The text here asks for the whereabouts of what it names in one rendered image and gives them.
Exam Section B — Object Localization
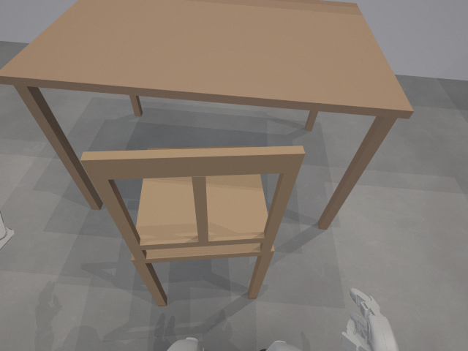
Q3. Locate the chair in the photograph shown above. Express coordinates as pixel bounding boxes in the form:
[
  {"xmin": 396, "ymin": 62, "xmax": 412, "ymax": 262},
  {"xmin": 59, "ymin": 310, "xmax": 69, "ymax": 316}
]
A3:
[{"xmin": 80, "ymin": 146, "xmax": 305, "ymax": 306}]

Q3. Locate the right robot hand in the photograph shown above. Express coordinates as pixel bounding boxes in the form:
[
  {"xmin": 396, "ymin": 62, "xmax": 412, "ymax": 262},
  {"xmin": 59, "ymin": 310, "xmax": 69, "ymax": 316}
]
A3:
[{"xmin": 341, "ymin": 288, "xmax": 399, "ymax": 351}]

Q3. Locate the table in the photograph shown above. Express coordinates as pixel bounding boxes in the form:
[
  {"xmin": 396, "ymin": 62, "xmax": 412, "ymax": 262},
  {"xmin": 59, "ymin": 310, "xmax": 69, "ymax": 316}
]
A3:
[{"xmin": 0, "ymin": 0, "xmax": 414, "ymax": 230}]

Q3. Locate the robot right shin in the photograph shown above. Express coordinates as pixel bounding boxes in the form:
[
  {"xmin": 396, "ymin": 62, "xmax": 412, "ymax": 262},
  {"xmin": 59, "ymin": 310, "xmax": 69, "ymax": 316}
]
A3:
[{"xmin": 268, "ymin": 341, "xmax": 286, "ymax": 350}]

